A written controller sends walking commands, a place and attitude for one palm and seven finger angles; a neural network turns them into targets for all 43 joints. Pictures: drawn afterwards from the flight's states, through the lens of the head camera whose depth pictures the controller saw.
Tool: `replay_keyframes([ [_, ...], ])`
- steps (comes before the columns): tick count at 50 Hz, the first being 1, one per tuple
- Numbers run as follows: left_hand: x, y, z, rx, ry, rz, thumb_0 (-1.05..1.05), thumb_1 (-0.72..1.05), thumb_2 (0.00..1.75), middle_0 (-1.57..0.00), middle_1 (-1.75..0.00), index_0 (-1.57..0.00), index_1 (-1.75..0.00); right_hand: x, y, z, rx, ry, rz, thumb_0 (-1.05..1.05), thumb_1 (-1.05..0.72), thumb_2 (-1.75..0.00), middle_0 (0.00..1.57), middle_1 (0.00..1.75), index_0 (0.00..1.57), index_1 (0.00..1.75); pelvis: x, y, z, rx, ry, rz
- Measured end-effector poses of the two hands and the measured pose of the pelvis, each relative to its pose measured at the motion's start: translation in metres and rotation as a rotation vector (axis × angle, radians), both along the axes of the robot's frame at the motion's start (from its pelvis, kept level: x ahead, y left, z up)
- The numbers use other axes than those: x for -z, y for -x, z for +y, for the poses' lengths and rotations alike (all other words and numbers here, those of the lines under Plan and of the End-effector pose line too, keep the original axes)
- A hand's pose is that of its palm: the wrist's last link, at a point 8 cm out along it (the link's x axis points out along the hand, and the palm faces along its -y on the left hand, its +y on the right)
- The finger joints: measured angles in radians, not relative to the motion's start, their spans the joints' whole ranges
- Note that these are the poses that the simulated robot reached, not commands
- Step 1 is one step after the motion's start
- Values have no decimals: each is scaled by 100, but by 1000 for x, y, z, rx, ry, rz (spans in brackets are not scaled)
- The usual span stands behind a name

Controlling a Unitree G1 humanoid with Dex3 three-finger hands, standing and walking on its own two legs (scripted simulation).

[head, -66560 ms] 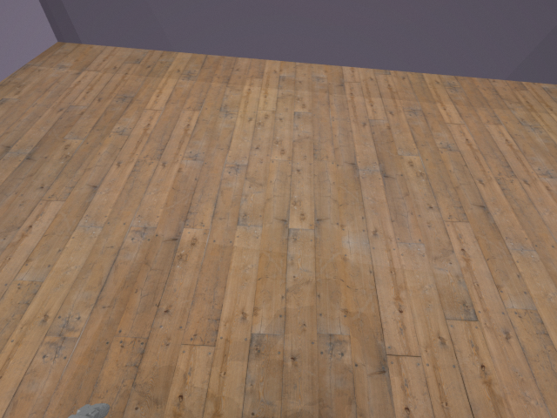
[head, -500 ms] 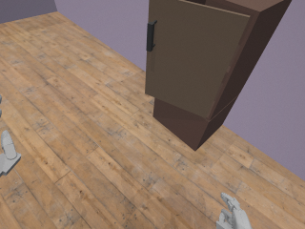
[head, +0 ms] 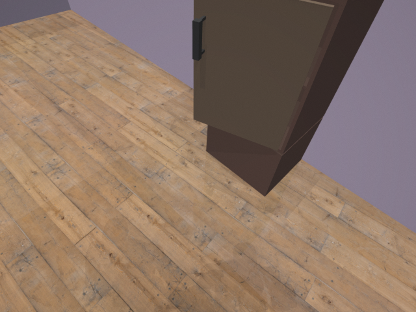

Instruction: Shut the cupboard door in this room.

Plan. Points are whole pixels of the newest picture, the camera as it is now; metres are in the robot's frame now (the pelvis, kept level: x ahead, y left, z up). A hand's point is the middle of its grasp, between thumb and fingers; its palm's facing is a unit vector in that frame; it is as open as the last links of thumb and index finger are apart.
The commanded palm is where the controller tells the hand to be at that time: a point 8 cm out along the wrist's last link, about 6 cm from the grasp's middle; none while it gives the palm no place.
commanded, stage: let the arm hang, fingers relaxed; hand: left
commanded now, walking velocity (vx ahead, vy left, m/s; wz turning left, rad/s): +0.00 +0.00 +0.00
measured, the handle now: (200, 38) +0.96 +0.06 +0.06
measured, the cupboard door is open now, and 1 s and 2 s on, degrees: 18 18 18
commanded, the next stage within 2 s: look to check the result in 0.80 s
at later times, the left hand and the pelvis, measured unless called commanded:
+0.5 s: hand out of the picture +0.03 +0.21 -0.15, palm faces +0.00 -0.96 -0.29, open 7.4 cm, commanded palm none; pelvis +0.01 -0.01 +0.01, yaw -1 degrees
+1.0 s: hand out of the picture +0.10 +0.21 -0.15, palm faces -0.02 -0.95 -0.30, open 7.4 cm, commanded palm none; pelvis +0.04 -0.02 +0.02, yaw -1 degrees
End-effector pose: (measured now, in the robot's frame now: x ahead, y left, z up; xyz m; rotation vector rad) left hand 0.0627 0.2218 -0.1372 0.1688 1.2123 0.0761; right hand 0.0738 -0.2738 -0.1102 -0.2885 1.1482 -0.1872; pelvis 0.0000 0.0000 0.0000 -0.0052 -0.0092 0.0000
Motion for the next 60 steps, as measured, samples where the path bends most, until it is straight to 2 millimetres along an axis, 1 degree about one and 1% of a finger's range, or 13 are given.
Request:
replay_keyframes([
  [4,8,42,7,-59,-3,120,0,99,90,-21,-30,-21,-30,2,40,2,26,2,156,1,-90,-90,20,30,20,30,-5,-2,-5,-7,9,-2],
  [7,5,67,15,-81,-24,195,0,97,90,-21,-30,-21,-30,6,60,7,51,-15,224,1,-90,-90,20,30,20,30,-7,-4,-6,-6,12,-7],
  [10,-1,83,24,-94,-56,247,0,95,90,-20,-30,-20,-30,12,70,12,72,-41,253,1,-90,-90,20,30,20,30,-9,-5,-6,-2,12,-12],
  [12,-6,88,30,-98,-78,266,1,94,90,-20,-30,-20,-30,15,72,16,80,-58,258,1,-90,-90,20,30,20,30,-9,-5,-6,0,10,-15],
  [14,-10,88,35,-99,-98,271,1,93,90,-20,-30,-20,-30,18,72,19,85,-75,256,1,-90,-90,21,30,20,30,-10,-6,-6,3,8,-16],
  [18,-16,77,41,-95,-126,247,1,92,90,-20,-30,-20,-30,23,64,23,86,-98,235,1,-90,-90,21,30,20,30,-11,-8,-5,7,4,-18],
  [23,-19,48,41,-79,-134,177,1,91,90,-20,-30,-20,-30,24,48,22,81,-105,194,1,-90,-90,21,30,20,30,-12,-11,-6,11,-1,-20],
  [30,-19,3,31,-46,-112,72,1,91,90,-20,-30,-20,-30,18,24,11,73,-82,137,1,-90,-90,21,30,20,30,-13,-17,-9,14,-4,-23],
  [36,-19,-22,24,-25,-93,28,1,90,90,-20,-30,-20,-30,10,10,-2,70,-51,114,1,-90,-90,21,30,20,30,-14,-23,-11,14,-4,-21],
  [39,-20,-29,24,-22,-93,23,1,90,90,-20,-30,-20,-30,7,5,-8,68,-37,112,1,-90,-90,21,30,20,30,-15,-26,-13,14,-4,-19],
  [43,-21,-32,27,-23,-103,31,1,90,90,-20,-30,-20,-30,5,1,-15,66,-23,118,1,-90,-90,21,30,20,30,-15,-30,-14,13,-4,-17],
  [53,-26,-28,41,-35,-147,77,1,90,90,-20,-30,-20,-30,5,-12,-23,58,-13,134,1,-90,-90,21,30,20,30,-16,-40,-18,14,-5,-12],
  [60,-28,-30,44,-39,-164,85,1,90,90,-20,-30,-20,-30,5,-24,-25,52,-16,123,1,-90,-90,21,30,20,30,-16,-47,-20,16,-6,-13],
])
